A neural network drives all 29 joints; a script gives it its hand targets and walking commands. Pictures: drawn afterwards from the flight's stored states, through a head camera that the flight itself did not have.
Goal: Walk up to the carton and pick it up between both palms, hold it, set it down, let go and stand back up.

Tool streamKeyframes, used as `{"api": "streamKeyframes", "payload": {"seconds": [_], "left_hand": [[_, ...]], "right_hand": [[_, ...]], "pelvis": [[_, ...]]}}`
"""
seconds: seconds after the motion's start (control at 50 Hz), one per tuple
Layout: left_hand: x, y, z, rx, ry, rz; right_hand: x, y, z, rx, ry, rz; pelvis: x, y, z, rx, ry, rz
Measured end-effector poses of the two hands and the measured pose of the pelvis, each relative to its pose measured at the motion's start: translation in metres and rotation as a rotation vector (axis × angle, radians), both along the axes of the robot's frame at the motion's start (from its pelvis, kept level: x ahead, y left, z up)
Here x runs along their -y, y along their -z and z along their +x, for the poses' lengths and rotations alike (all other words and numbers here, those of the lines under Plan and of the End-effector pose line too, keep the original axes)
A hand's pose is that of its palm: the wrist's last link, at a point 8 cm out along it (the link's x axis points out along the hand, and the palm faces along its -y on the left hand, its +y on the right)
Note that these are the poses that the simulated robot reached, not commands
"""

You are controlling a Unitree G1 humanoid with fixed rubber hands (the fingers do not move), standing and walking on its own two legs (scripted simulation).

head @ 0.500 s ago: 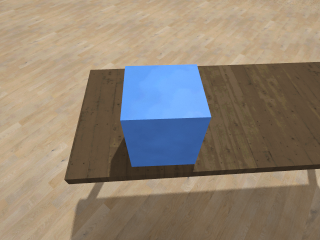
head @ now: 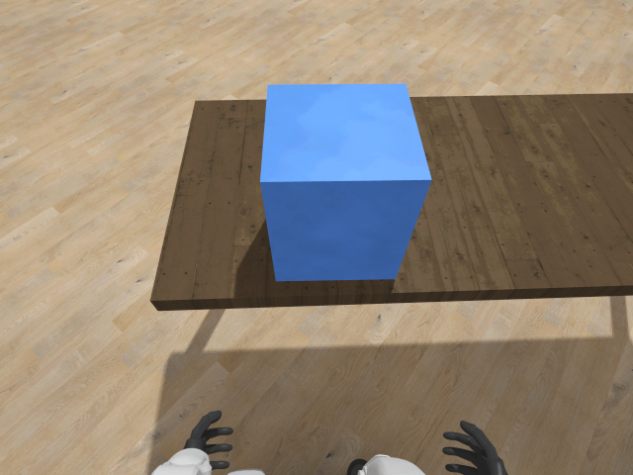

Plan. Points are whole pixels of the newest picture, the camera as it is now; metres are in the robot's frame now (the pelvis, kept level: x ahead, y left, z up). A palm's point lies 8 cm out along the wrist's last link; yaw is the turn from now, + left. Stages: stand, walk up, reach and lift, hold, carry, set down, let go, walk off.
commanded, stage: reach and lift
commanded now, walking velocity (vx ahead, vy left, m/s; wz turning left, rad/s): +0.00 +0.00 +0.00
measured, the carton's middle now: (336, 189) +0.53 -0.01 +0.00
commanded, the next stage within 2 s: none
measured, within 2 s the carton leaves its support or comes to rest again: neither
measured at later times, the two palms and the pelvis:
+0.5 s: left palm (191, 413) +0.20 +0.19 -0.08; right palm (496, 435) +0.18 -0.21 -0.09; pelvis +0.00 +0.00 +0.00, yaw -1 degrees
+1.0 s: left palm (196, 370) +0.25 +0.18 -0.07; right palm (504, 385) +0.24 -0.23 -0.07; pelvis +0.05 +0.01 +0.00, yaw -1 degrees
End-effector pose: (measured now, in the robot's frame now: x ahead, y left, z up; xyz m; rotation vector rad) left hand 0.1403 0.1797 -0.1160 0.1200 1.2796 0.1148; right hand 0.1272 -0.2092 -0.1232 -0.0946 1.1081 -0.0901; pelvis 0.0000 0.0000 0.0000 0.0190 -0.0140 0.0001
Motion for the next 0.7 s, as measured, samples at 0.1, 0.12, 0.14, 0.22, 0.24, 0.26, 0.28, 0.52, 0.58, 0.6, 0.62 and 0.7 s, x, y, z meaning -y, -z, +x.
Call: {"api": "streamKeyframes", "payload": {"seconds": [0.1, 0.12, 0.14, 0.22, 0.24, 0.26, 0.28, 0.52, 0.58, 0.6, 0.62, 0.7], "left_hand": [[-0.014, -0.011, 0.020, 0.110, -0.017, 0.033], [-0.014, -0.016, 0.024, 0.128, -0.011, 0.030], [-0.013, -0.019, 0.027, 0.142, -0.005, 0.025], [-0.007, -0.029, 0.030, 0.168, 0.015, 0.007], [-0.006, -0.030, 0.030, 0.170, 0.017, 0.003], [-0.005, -0.031, 0.029, 0.173, 0.016, 0.001], [-0.004, -0.031, 0.029, 0.175, 0.013, -0.001], [-0.005, -0.036, 0.060, 0.312, 0.001, 0.003], [-0.002, -0.038, 0.068, 0.342, 0.008, -0.006], [-0.002, -0.038, 0.070, 0.353, 0.010, -0.009], [-0.001, -0.038, 0.072, 0.364, 0.011, -0.012], [-0.001, -0.037, 0.080, 0.417, 0.011, -0.017]], "right_hand": [[0.014, -0.012, 0.004, 0.061, 0.044, -0.023], [0.015, -0.015, 0.004, 0.071, 0.052, -0.021], [0.016, -0.017, 0.005, 0.080, 0.059, -0.018], [0.013, -0.026, 0.006, 0.115, 0.066, 0.000], [0.011, -0.027, 0.006, 0.124, 0.063, 0.004], [0.010, -0.028, 0.007, 0.132, 0.059, 0.008], [0.008, -0.029, 0.009, 0.140, 0.053, 0.011], [0.004, -0.038, 0.055, 0.265, 0.002, 0.011], [0.007, -0.040, 0.062, 0.284, 0.000, 0.006], [0.008, -0.041, 0.064, 0.291, -0.001, 0.003], [0.009, -0.041, 0.065, 0.299, -0.004, 0.000], [0.015, -0.043, 0.071, 0.331, -0.011, -0.009]], "pelvis": [[0.006, 0.001, -0.005, 0.011, 0.003, 0.004], [0.007, 0.000, -0.005, 0.015, 0.004, 0.005], [0.007, -0.001, -0.005, 0.019, 0.006, 0.006], [0.006, -0.005, -0.003, 0.029, 0.014, 0.008], [0.006, -0.005, -0.003, 0.029, 0.016, 0.009], [0.006, -0.005, -0.002, 0.029, 0.018, 0.009], [0.005, -0.005, -0.002, 0.028, 0.019, 0.010], [0.001, 0.001, 0.005, -0.003, 0.016, 0.005], [-0.001, 0.000, 0.010, -0.010, 0.016, 0.004], [-0.002, 0.000, 0.012, -0.013, 0.017, 0.003], [-0.002, 0.000, 0.014, -0.016, 0.017, 0.003], [-0.005, 0.000, 0.022, -0.033, 0.019, 0.000]]}}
